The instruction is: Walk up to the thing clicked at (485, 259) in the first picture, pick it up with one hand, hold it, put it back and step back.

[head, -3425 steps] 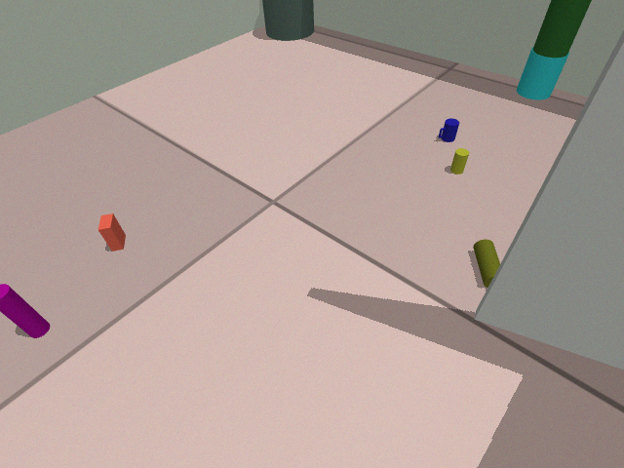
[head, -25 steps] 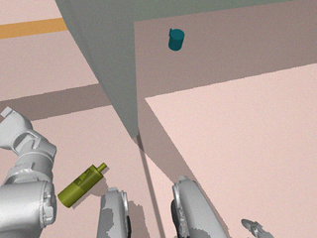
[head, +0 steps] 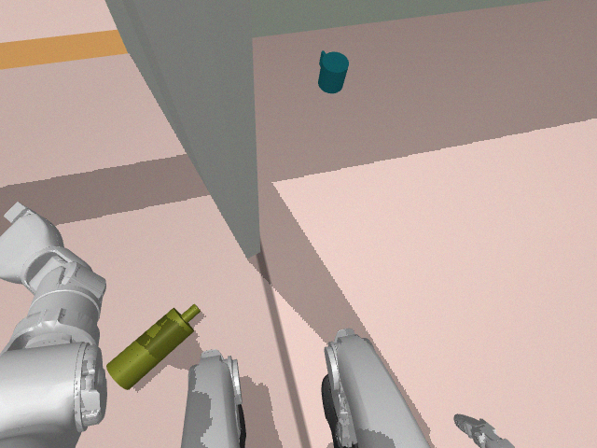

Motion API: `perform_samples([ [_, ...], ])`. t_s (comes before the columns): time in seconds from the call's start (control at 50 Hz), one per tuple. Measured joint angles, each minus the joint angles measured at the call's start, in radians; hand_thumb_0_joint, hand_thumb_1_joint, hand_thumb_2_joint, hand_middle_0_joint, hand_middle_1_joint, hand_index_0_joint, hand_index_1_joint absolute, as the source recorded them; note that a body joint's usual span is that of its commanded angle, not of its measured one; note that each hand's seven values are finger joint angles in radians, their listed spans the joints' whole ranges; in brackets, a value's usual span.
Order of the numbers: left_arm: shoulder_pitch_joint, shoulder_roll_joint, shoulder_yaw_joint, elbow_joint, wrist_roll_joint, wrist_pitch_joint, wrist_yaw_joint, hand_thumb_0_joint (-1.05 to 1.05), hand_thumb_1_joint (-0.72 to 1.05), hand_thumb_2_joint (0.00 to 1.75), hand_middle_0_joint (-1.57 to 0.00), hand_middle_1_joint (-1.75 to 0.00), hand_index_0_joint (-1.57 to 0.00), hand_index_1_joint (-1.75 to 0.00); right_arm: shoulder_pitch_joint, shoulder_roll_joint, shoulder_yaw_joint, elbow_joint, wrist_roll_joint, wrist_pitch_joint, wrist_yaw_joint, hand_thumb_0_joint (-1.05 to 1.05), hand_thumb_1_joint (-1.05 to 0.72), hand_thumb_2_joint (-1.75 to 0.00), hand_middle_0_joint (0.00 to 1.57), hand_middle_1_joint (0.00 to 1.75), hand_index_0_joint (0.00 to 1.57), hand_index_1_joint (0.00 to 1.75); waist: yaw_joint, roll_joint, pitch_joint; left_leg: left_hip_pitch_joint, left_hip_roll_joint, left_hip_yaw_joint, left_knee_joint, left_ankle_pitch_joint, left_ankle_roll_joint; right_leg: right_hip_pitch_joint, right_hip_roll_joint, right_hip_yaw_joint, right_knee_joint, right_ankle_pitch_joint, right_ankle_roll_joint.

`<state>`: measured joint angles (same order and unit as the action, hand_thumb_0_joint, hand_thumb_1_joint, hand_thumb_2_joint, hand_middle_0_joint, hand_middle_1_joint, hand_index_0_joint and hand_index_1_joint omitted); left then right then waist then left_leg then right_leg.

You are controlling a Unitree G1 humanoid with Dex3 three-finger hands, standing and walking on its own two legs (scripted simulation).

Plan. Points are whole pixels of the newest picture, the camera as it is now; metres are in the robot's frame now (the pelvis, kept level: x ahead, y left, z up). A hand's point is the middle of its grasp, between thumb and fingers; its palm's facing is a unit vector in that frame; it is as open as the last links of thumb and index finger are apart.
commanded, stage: go down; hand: left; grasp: from above
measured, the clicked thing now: (159, 340) +0.33 +0.29 -0.54
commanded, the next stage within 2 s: none
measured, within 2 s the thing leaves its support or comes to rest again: neither
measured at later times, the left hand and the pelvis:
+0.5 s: hand (53, 267) +0.41 +0.32 -0.11, palm faces -0.25 -0.30 -0.92, open 13.6 cm; pelvis +0.01 +0.00 +0.00, yaw +0 degrees
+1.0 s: hand (49, 262) +0.41 +0.32 -0.09, palm faces -0.26 -0.29 -0.92, open 13.7 cm; pelvis +0.00 +0.00 +0.01, yaw +0 degrees
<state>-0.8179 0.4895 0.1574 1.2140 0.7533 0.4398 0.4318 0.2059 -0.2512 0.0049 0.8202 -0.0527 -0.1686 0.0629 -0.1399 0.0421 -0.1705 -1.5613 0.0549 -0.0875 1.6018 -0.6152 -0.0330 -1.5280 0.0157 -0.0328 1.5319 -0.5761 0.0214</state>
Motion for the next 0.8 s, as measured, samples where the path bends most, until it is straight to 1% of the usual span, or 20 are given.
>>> perform_samples([
  [0.06,-0.018,0.005,-0.007,0.0,-0.001,0.019,0.003,0.0,-0.45,0.87,-0.11,-1.13,-0.14,-1.09,-0.012,0.0,0.0,0.007,0.003,0.002,-0.005,0.01,-0.92,-0.9,0.2,0.3,0.2,0.3,-0.004,0.003,0.005,0.006,0.001,0.0,-0.006,0.005,0.0,0.006,0.001,0.0,-0.008,0.006,0.0],
  [0.12,-0.039,0.011,-0.01,0.02,-0.01,0.035,-0.008,0.0,-0.46,0.88,-0.11,-1.12,-0.13,-1.08,-0.013,0.001,-0.001,0.012,0.007,0.003,-0.008,0.01,-0.91,-0.9,0.2,0.3,0.2,0.3,-0.006,0.007,0.002,0.019,0.002,0.001,-0.021,0.01,-0.001,0.019,0.002,0.0,-0.022,0.011,-0.001],
  [0.18,-0.051,0.019,-0.018,0.05,-0.009,0.042,-0.02,0.0,-0.46,0.88,-0.11,-1.11,-0.13,-1.07,-0.006,0.004,0.001,0.014,0.011,0.001,-0.01,0.01,-0.91,-0.9,0.2,0.3,0.2,0.3,-0.006,0.013,-0.006,0.036,0.006,0.001,-0.037,0.012,0.0,0.035,0.005,-0.001,-0.039,0.015,-0.001],
  [0.24,-0.052,0.025,-0.021,0.073,-0.009,0.037,-0.03,0.0,-0.47,0.88,-0.11,-1.11,-0.13,-1.07,0.006,0.008,0.003,0.01,0.013,-0.003,-0.012,0.01,-0.91,-0.9,0.2,0.3,0.2,0.3,-0.006,0.016,-0.016,0.051,0.008,0.001,-0.05,0.012,0.0,0.05,0.006,-0.001,-0.052,0.015,-0.002],
  [0.32,-0.042,0.03,-0.029,0.1,0.001,0.022,-0.038,0.0,-0.47,0.88,-0.1,-1.11,-0.13,-1.07,0.021,0.012,0.008,0.002,0.013,-0.009,-0.011,0.01,-0.91,-0.9,0.2,0.3,0.2,0.3,-0.004,0.014,-0.023,0.061,0.007,0.001,-0.059,0.011,-0.002,0.059,0.006,-0.002,-0.059,0.012,-0.004],
  [0.38,-0.032,0.028,-0.028,0.108,0.004,0.005,-0.037,0.0,-0.46,0.88,-0.1,-1.12,-0.13,-1.08,0.03,0.011,0.01,-0.003,0.01,-0.013,-0.008,0.01,-0.91,-0.9,0.2,0.3,0.2,0.3,0.0,0.009,-0.027,0.05,0.006,0.0,-0.05,0.006,-0.002,0.049,0.005,-0.003,-0.05,0.007,-0.005],
  [0.5,0.007,0.013,-0.017,0.045,0.017,-0.02,-0.027,0.0,-0.45,0.86,-0.1,-1.14,-0.14,-1.09,0.021,0.001,0.003,-0.004,0.003,-0.008,-0.002,0.01,-0.92,-0.9,0.2,0.3,0.2,0.3,0.001,0.003,-0.017,0.016,0.0,-0.003,-0.015,-0.005,-0.002,0.016,0.0,-0.003,-0.014,-0.007,-0.003],
  [0.58,0.017,-0.001,-0.012,-0.003,0.009,-0.01,-0.01,0.0,-0.45,0.86,-0.11,-1.14,-0.14,-1.09,0.004,-0.003,-0.004,0.0,0.002,-0.002,-0.001,0.01,-0.92,-0.9,0.2,0.3,0.2,0.3,0.002,0.002,-0.005,0.008,0.0,0.0,-0.006,-0.005,-0.001,0.008,0.0,-0.001,-0.006,-0.006,-0.001],
  [0.66,-0.008,-0.002,-0.006,0.002,-0.001,0.011,0.001,0.0,-0.45,0.87,-0.11,-1.13,-0.14,-1.09,-0.011,-0.004,-0.002,0.005,0.001,-0.002,-0.002,0.01,-0.92,-0.9,0.2,0.3,0.2,0.3,-0.002,0.004,0.0,0.008,0.001,0.001,-0.009,0.0,0.0,0.007,0.001,0.001,-0.009,0.0,0.0],
  [0.72,-0.033,0.004,-0.007,0.023,-0.008,0.027,-0.002,0.0,-0.45,0.87,-0.11,-1.12,-0.13,-1.08,-0.015,0.0,-0.001,0.009,0.003,0.0,-0.003,0.01,-0.92,-0.9,0.2,0.3,0.2,0.3,-0.004,0.006,0.001,0.017,0.003,0.002,-0.018,0.003,0.0,0.016,0.003,0.001,-0.018,0.005,-0.001],
  [0.8,-0.045,0.014,-0.012,0.051,-0.008,0.036,-0.017,0.0,-0.46,0.88,-0.11,-1.11,-0.13,-1.07,-0.007,0.005,0.003,0.009,0.006,-0.003,-0.003,0.01,-0.91,-0.9,0.2,0.3,0.2,0.3,-0.008,0.012,-0.008,0.033,0.004,0.002,-0.035,0.008,-0.001,0.031,0.004,0.001,-0.035,0.009,-0.002],
])
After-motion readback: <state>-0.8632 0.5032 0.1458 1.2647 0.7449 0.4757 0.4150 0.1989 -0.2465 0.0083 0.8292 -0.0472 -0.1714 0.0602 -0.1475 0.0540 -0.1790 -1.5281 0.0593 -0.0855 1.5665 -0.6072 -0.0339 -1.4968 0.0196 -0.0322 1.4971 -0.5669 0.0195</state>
